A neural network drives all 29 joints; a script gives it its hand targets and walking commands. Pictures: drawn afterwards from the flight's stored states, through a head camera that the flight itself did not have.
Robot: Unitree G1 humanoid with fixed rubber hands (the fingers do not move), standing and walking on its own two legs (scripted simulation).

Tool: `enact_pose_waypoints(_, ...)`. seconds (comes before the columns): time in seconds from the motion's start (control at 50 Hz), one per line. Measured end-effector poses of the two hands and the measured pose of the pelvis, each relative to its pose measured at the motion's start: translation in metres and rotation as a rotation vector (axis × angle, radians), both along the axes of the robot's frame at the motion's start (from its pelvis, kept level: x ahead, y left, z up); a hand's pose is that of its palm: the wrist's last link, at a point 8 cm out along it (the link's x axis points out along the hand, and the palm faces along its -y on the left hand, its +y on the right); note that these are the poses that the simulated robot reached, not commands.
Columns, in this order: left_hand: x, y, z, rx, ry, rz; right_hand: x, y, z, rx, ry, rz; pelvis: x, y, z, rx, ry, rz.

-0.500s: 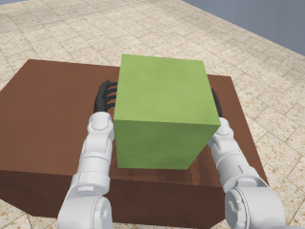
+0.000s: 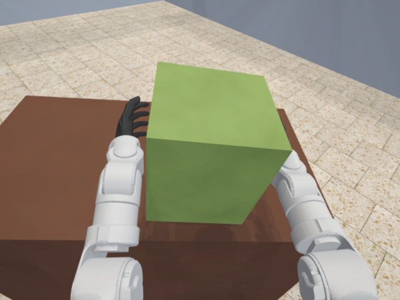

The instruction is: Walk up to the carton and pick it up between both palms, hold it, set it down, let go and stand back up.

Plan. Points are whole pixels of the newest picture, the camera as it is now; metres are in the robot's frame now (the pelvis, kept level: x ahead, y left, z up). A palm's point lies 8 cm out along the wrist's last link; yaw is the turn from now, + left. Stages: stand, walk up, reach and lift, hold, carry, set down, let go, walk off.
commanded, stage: reach and lift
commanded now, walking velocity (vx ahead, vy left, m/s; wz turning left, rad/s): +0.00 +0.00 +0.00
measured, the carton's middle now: (203, 149) +0.38 +0.01 +0.12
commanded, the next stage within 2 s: hold in 1.24 s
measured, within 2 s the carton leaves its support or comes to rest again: neither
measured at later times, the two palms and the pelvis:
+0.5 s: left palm (128, 125) +0.39 +0.15 +0.17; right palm (283, 133) +0.38 -0.15 +0.17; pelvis +0.00 +0.00 +0.00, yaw +0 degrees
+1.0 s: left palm (129, 115) +0.39 +0.15 +0.19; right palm (286, 129) +0.39 -0.15 +0.18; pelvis +0.00 +0.00 +0.00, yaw -1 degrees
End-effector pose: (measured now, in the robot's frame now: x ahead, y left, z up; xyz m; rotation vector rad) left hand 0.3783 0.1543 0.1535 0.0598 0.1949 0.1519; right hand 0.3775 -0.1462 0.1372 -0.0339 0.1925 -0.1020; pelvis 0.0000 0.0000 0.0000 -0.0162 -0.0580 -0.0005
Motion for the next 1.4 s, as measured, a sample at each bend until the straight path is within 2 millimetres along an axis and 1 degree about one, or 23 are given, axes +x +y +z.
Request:
enact_pose_waypoints(0.1, 0.004, -0.003, 0.008, 0.003, 0.016, -0.019, -0.002, -0.003, 0.006, 0.014, 0.016, -0.020, -0.006, 0.001, 0.000, 0.002, 0.001, -0.001)
enact_pose_waypoints(0.2, 0.009, -0.005, 0.013, 0.002, 0.030, -0.028, 0.001, -0.005, 0.012, 0.025, 0.029, -0.032, -0.008, 0.000, -0.001, 0.002, 0.012, -0.005)
enact_pose_waypoints(0.32, 0.013, -0.005, 0.019, -0.008, 0.019, -0.029, 0.006, -0.006, 0.024, 0.027, 0.016, -0.035, -0.004, -0.001, 0.000, 0.000, 0.017, -0.003)
enact_pose_waypoints(0.44, 0.012, -0.004, 0.021, -0.018, 0.016, -0.037, 0.007, -0.004, 0.034, 0.033, 0.006, -0.036, 0.002, -0.001, 0.000, -0.001, -0.006, 0.003)
enact_pose_waypoints(0.56, 0.008, -0.001, 0.023, -0.017, 0.012, -0.034, 0.004, -0.002, 0.035, 0.050, 0.001, -0.035, 0.006, 0.000, -0.001, -0.001, -0.025, 0.006)
enact_pose_waypoints(0.72, 0.007, 0.001, 0.030, 0.000, 0.021, -0.037, 0.003, 0.000, 0.030, 0.071, 0.010, -0.039, 0.004, 0.004, -0.001, -0.002, -0.027, 0.005)
enact_pose_waypoints(0.9, 0.011, -0.003, 0.039, 0.002, 0.009, -0.040, 0.005, -0.003, 0.040, 0.080, -0.002, -0.043, 0.002, 0.004, -0.001, -0.002, -0.005, -0.004)
enact_pose_waypoints(1.1, 0.015, -0.006, 0.039, -0.023, 0.017, -0.038, 0.010, -0.007, 0.049, 0.054, 0.007, -0.041, 0.004, -0.002, 0.000, 0.000, 0.002, -0.008)
enact_pose_waypoints(1.24, 0.011, -0.003, 0.042, -0.036, 0.000, -0.031, 0.008, -0.004, 0.055, 0.055, -0.007, -0.036, 0.007, -0.004, 0.000, -0.001, -0.010, 0.003)
enact_pose_waypoints(1.4, 0.002, 0.002, 0.047, -0.029, -0.003, -0.028, 0.001, 0.000, 0.056, 0.073, -0.008, -0.030, 0.006, -0.002, -0.001, -0.003, -0.031, 0.008)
